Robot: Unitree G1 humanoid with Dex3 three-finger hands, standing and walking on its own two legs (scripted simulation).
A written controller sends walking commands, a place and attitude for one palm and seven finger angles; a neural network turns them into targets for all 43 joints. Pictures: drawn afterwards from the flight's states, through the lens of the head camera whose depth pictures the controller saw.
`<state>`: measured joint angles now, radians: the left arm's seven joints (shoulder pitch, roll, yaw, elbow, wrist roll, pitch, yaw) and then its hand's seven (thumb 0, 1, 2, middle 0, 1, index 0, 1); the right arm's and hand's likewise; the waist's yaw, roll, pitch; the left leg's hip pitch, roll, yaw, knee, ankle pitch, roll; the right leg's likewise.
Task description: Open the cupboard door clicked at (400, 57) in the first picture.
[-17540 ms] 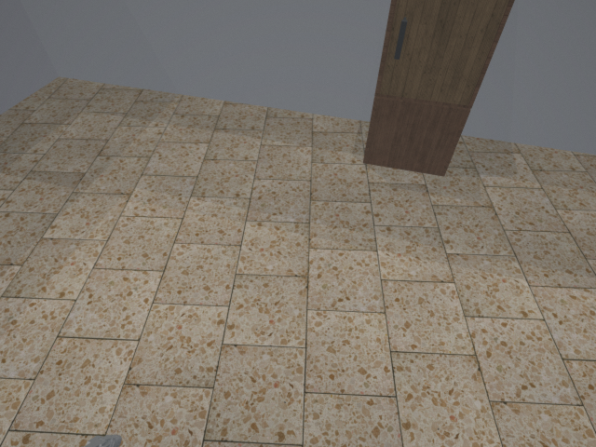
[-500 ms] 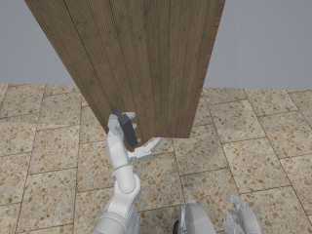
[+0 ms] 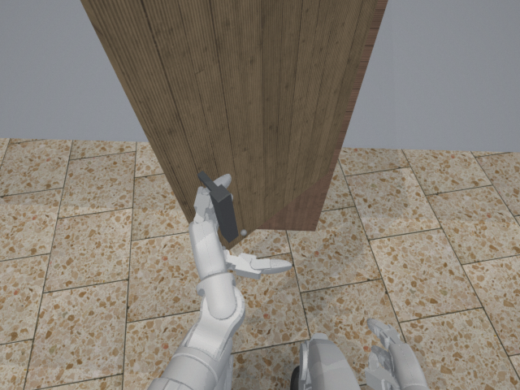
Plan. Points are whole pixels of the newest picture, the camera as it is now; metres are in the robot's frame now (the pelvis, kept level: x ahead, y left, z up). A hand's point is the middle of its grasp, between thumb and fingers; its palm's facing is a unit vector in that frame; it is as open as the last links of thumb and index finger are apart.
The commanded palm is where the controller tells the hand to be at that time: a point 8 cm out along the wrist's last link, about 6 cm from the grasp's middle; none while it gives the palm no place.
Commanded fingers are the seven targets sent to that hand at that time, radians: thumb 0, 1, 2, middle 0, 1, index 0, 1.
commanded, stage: slide the hand sideways off the handle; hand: left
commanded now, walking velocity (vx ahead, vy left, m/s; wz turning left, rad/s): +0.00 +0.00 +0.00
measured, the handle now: (218, 208) +0.39 +0.08 +0.02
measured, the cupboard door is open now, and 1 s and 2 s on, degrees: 43 46 46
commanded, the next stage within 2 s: draw the hand back to the body in 1.20 s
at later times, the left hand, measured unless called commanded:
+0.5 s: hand (235, 266) +0.29 +0.05 +0.01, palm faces -0.13 -0.99 -0.02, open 16.3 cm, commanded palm +0.27 +0.11 +0.01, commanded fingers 0.00 -0.50 0.30 -0.15 -0.30 -0.15 -0.30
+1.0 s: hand (199, 300) +0.25 +0.09 +0.02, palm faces -0.08 -1.00 -0.02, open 16.3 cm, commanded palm +0.22 +0.15 +0.01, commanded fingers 0.00 -0.50 0.30 -0.15 -0.30 -0.15 -0.30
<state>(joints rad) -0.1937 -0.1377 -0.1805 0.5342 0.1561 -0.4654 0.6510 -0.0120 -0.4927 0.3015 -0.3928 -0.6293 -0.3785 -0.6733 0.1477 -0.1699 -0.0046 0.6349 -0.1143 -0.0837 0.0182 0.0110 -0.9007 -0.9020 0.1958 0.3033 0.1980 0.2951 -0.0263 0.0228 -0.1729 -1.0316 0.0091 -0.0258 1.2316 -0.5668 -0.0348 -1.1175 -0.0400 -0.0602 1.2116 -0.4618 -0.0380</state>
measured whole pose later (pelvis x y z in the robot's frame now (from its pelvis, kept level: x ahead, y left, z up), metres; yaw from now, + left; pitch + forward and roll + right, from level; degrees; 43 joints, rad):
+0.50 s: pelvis +0.00 +0.02 -0.01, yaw +0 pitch +20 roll +1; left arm 0.02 0.00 -0.23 0.26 0.04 -0.46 0.15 -0.01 -0.50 0.30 -0.13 -0.30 -0.16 -0.31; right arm 0.21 -0.22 0.00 0.49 -0.04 -0.03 0.03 0.01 -0.90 -0.90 0.20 0.30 0.20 0.30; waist -0.01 0.02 -0.16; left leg -1.06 -0.01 0.00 1.30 -0.61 -0.01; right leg -1.15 -0.05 -0.03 1.28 -0.49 -0.01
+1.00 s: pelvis +0.01 +0.00 -0.02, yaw +1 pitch +21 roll +0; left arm 0.34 0.09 -0.15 -0.03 -0.05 -0.44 -0.03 -0.01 -0.50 0.30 -0.15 -0.30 -0.16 -0.30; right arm 0.18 -0.22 0.00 0.42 -0.02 -0.07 0.00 0.01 -0.90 -0.90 0.20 0.30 0.20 0.30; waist 0.01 0.02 -0.17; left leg -1.07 0.00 -0.04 1.35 -0.65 -0.03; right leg -1.16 -0.05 -0.07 1.33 -0.54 -0.03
